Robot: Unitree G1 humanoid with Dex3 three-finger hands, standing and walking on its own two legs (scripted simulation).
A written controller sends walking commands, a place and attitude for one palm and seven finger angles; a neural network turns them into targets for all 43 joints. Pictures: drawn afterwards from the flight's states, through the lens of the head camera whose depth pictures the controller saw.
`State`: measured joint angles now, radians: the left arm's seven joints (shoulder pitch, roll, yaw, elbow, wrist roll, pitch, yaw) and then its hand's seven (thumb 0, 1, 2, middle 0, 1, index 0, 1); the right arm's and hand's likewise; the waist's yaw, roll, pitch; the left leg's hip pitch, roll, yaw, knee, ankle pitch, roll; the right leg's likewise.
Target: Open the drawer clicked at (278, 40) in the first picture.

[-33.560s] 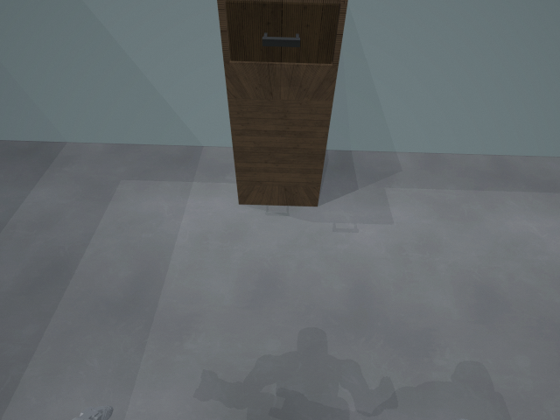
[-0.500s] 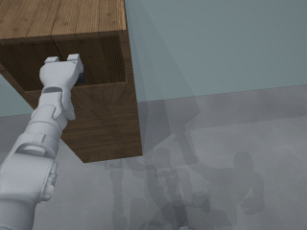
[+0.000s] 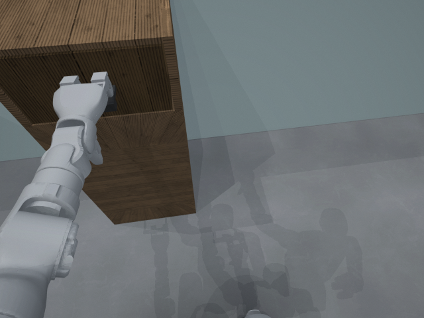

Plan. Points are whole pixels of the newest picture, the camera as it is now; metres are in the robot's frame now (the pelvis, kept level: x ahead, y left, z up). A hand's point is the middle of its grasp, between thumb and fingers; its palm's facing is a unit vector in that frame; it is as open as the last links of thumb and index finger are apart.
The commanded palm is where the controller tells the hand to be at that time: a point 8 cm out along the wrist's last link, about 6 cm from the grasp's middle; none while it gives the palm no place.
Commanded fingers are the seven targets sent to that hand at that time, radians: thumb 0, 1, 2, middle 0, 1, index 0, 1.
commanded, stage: lift the hand off the handle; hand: left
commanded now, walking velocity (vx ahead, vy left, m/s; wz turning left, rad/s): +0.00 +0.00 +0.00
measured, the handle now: (88, 99) +0.55 +0.25 +0.07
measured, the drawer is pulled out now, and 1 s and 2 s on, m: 0.00 0.00 0.00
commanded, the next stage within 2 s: draw the hand back to the body in 1.60 s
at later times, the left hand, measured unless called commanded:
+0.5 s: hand (92, 115) +0.50 +0.23 +0.08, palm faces -0.03 +0.01 -1.00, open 13.7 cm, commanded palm +0.47 +0.23 +0.13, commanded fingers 0.00 -0.50 0.30 -0.30 -1.20 -0.30 -1.20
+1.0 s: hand (78, 90) +0.50 +0.23 +0.14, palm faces -0.02 +0.01 -1.00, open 13.8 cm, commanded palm +0.48 +0.23 +0.20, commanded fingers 0.00 -0.50 0.30 -0.30 -1.20 -0.30 -1.20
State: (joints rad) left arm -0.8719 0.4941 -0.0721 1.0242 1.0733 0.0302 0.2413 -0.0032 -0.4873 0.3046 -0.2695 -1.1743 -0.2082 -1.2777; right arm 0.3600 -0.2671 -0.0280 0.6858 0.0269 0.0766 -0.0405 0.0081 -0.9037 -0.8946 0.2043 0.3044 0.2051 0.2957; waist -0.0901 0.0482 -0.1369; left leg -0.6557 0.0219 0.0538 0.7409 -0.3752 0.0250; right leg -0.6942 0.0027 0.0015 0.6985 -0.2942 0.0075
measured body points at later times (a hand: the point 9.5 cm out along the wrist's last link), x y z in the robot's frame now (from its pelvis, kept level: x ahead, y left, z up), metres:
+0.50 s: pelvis +0.00 +0.00 +0.00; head +0.08 -0.01 +0.44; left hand +0.49 +0.23 +0.14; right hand +0.03 -0.27 -0.13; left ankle -0.02 +0.10 -0.71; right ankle +0.02 -0.13 -0.71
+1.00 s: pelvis +0.03 +0.00 +0.02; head +0.08 -0.02 +0.46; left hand +0.50 +0.23 +0.19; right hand +0.09 -0.27 -0.12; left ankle -0.02 +0.10 -0.71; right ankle +0.02 -0.13 -0.71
